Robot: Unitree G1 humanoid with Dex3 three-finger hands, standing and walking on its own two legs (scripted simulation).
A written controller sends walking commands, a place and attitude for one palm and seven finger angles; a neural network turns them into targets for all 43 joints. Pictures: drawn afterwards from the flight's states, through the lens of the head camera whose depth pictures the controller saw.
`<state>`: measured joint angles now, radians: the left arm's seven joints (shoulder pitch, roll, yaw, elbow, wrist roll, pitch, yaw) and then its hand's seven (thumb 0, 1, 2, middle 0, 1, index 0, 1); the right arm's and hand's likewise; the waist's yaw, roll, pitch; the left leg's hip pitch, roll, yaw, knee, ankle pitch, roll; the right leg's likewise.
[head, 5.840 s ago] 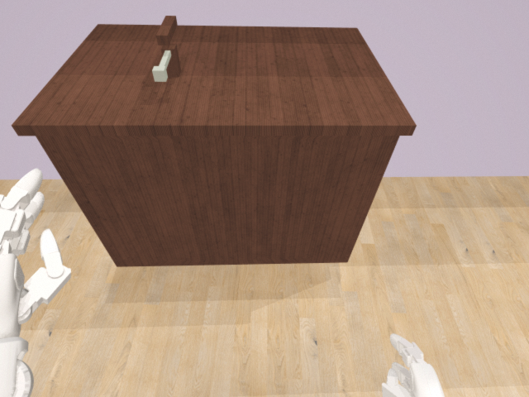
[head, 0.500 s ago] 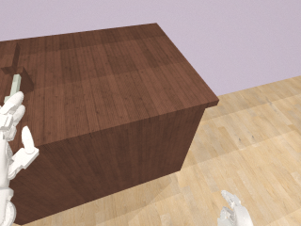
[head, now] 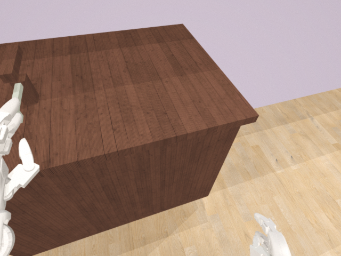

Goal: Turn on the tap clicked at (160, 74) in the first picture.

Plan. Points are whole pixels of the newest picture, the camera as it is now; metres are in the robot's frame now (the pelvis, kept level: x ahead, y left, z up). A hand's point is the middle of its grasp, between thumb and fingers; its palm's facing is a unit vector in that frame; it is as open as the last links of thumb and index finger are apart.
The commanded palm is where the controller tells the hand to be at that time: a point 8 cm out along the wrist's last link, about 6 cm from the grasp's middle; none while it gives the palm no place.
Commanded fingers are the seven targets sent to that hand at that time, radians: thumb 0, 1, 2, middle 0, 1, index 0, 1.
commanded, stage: shuffle to correct the standing spot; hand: left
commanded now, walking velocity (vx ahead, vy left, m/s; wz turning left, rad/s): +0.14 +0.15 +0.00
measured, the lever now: (13, 116) +0.37 +0.40 +0.11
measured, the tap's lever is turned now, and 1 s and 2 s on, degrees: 0 0 0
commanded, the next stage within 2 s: come to a stop and stand still in 0.62 s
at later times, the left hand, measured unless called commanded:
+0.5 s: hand (42, 143) +0.26 +0.25 +0.18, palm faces +0.34 -0.80 -0.50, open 7.4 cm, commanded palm +0.20 +0.30 +0.19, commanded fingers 0.00 0.90 0.90 -0.20 -0.30 -0.20 -0.30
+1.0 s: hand out of the picture +0.28 +0.33 +0.18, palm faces +0.45 -0.82 -0.36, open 7.4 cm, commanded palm +0.22 +0.36 +0.19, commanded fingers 0.00 0.90 0.90 -0.20 -0.30 -0.20 -0.30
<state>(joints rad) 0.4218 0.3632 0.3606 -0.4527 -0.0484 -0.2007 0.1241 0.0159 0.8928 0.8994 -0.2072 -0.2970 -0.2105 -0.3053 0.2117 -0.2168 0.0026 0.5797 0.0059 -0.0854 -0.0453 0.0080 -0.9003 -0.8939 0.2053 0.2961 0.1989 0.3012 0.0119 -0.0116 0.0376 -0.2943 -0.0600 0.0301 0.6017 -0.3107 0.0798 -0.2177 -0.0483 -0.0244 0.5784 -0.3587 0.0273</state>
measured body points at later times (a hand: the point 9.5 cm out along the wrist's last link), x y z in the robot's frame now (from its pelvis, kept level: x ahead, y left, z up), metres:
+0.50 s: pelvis +0.04 +0.02 -0.01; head +0.07 +0.00 +0.44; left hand +0.24 +0.29 +0.20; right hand +0.18 -0.22 -0.11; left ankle +0.01 +0.07 -0.72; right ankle +0.08 -0.07 -0.73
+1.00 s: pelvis +0.07 +0.08 +0.00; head +0.08 +0.09 +0.45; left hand +0.25 +0.37 +0.20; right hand +0.25 -0.11 -0.08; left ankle +0.11 +0.22 -0.73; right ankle +0.07 -0.06 -0.73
